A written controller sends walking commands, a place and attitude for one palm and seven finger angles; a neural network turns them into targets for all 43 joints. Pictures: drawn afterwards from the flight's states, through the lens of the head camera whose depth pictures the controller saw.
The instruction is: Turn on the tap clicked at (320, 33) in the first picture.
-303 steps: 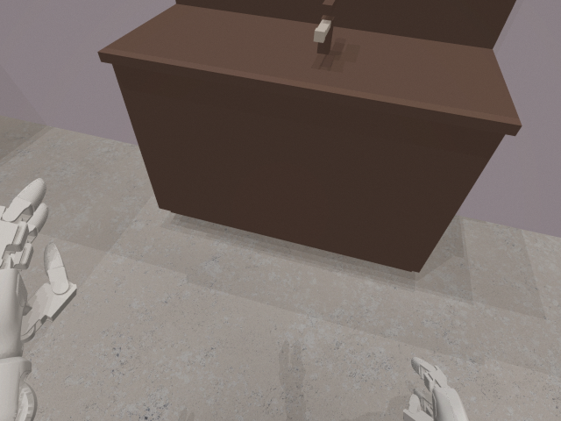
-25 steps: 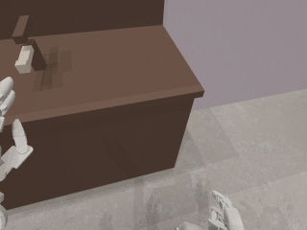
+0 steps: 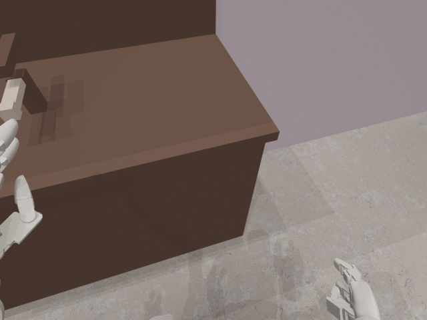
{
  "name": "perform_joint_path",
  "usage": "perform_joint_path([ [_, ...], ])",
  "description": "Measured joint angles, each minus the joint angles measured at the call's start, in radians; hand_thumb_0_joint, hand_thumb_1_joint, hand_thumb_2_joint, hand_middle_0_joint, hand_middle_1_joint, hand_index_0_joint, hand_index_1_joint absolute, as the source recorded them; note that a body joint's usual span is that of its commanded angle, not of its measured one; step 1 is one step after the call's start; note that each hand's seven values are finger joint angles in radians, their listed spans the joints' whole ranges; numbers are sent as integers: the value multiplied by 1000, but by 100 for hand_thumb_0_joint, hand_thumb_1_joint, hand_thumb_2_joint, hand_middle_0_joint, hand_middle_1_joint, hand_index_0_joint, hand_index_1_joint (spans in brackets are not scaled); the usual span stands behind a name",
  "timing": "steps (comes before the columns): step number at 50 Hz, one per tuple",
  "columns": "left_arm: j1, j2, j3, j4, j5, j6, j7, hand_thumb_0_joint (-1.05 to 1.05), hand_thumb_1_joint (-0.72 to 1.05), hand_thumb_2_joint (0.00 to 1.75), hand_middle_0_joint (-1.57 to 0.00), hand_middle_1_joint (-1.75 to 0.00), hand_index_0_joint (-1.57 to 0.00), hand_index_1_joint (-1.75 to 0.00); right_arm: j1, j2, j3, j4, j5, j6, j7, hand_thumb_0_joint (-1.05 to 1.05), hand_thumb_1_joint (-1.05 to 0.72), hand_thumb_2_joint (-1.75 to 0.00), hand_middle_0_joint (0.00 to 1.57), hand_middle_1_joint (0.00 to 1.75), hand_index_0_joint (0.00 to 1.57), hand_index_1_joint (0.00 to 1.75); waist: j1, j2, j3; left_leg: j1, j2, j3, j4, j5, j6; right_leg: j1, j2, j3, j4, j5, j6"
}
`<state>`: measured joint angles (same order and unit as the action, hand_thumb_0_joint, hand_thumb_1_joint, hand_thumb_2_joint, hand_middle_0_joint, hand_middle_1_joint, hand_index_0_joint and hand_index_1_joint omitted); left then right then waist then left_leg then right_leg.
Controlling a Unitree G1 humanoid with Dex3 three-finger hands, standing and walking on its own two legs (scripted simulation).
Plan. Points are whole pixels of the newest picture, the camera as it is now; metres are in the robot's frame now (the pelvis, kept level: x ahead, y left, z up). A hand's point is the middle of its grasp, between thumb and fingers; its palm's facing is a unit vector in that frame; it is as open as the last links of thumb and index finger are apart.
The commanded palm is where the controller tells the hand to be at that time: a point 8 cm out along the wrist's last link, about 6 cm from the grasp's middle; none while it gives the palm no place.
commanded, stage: come to a stop and stand still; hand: left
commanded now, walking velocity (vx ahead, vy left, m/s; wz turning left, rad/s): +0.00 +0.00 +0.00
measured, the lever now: (9, 111) +0.46 +0.42 +0.13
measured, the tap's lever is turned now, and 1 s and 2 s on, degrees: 0 0 0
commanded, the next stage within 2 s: look again from close up in 0.64 s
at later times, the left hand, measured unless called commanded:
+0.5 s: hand out of the picture +0.17 +0.27 +0.17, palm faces +0.40 -0.83 -0.38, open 7.4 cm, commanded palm +0.13 +0.31 +0.18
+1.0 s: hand (8, 218) +0.22 +0.27 +0.17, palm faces +0.35 -0.87 -0.34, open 7.4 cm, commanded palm +0.16 +0.31 +0.18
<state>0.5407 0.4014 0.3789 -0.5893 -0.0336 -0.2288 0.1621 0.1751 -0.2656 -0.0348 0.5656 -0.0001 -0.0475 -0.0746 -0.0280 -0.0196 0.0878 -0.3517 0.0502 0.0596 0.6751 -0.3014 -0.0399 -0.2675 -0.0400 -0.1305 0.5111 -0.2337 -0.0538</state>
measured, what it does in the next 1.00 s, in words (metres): steps on the spot: left foot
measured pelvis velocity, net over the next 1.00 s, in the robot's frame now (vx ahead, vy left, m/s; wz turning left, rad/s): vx -0.02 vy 0.04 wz -0.07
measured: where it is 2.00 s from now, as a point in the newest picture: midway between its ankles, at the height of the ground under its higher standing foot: outside the picture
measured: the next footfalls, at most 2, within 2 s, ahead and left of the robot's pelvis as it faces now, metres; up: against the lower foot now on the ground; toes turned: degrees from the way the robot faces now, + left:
left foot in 0.04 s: +0.07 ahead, +0.14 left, +0.00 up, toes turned +0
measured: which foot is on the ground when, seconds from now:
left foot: up 0.00-0.02, down 0.04-1.00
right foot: down 0.00-1.00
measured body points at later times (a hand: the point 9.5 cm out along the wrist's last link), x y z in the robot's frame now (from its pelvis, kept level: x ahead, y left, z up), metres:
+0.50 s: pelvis -0.04 +0.03 +0.00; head -0.03 +0.03 +0.45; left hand +0.15 +0.31 +0.19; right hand +0.12 -0.18 -0.10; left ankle +0.03 +0.14 -0.74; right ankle +0.00 -0.09 -0.74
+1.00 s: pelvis -0.02 +0.04 +0.00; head -0.02 +0.03 +0.45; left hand +0.19 +0.31 +0.19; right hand +0.13 -0.19 -0.08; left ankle +0.03 +0.14 -0.74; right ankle +0.00 -0.09 -0.74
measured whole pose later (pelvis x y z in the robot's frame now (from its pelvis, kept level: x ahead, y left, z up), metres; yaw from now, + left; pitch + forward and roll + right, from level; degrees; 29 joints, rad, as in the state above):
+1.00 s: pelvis -0.02 +0.04 +0.00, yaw -4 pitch -2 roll -1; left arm 0.38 0.33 0.35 -0.39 -0.06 -0.22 0.10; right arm 0.24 -0.23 0.03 0.58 0.01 -0.16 -0.02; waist 0.01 0.04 0.03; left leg -0.28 0.02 0.06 0.53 -0.22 0.02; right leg -0.23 0.02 0.01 0.47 -0.22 0.00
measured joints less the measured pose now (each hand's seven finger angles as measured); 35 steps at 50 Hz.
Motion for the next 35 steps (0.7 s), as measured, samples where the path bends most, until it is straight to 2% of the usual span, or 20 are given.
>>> perform_joint_path([
  [2,9,8,16,-15,-4,-2,5,1,89,90,-22,-30,-22,-30,12,-3,-2,-8,0,4,-2,2,-91,-90,20,30,20,30,5,18,-9,55,-3,5,-109,86,2,-5,8,-4,23,-12,13],
  [3,6,10,20,-13,-6,-2,7,1,89,90,-22,-30,-22,-30,16,0,-4,-5,2,6,-4,2,-91,-90,20,30,20,30,8,25,-15,80,-1,7,-145,72,22,-10,11,-5,41,-22,21],
  [6,-31,7,21,43,-9,7,5,1,89,90,-21,-30,-22,-30,24,46,11,20,10,15,-5,2,-91,-90,19,30,19,30,37,-11,-28,90,-21,30,-145,55,47,-17,-2,30,71,-61,46],
  [9,-76,-19,9,107,-2,27,1,1,89,90,-21,-30,-22,-30,37,87,42,28,0,-1,1,2,-91,-90,20,30,20,30,52,-16,-40,87,-23,30,-154,73,54,-26,9,56,119,-163,64],
  [13,-125,-69,-37,118,10,47,3,1,89,90,-21,-30,-21,-30,37,121,79,35,-4,-36,22,2,-91,-90,20,30,20,30,66,-3,-33,65,-21,19,-141,85,56,20,15,69,57,-109,69],
  [16,-132,-86,-67,94,15,45,-2,1,89,90,-21,-30,-21,-30,21,130,96,43,-6,-45,32,2,-91,-90,20,30,20,30,59,27,-13,57,-6,4,-126,90,52,41,32,53,5,2,53],
  [21,-83,-65,-58,71,0,33,-16,1,89,90,-21,-30,-21,-30,22,121,96,44,-8,-25,35,2,-90,-90,20,30,20,30,47,46,-37,38,4,8,-125,91,40,26,43,60,-12,11,43],
  [27,-76,-60,-37,138,-7,49,-16,1,89,90,-21,-30,-21,-30,48,73,68,59,-1,-1,11,2,-91,-90,20,30,20,30,40,48,-60,40,0,18,-147,115,55,21,41,71,-22,11,54],
  [30,-94,-73,-40,162,0,59,-10,1,89,90,-21,-30,-21,-30,62,57,57,61,4,-7,1,2,-91,-90,20,30,20,30,38,41,-56,46,-4,18,-170,129,60,22,40,74,-29,-6,58],
  [35,-96,-75,-52,129,10,52,-3,1,89,90,-21,-30,-21,-30,68,52,48,56,5,-32,0,2,-91,-90,20,30,20,30,32,21,-31,49,-11,16,-172,135,59,24,35,74,-31,40,53],
])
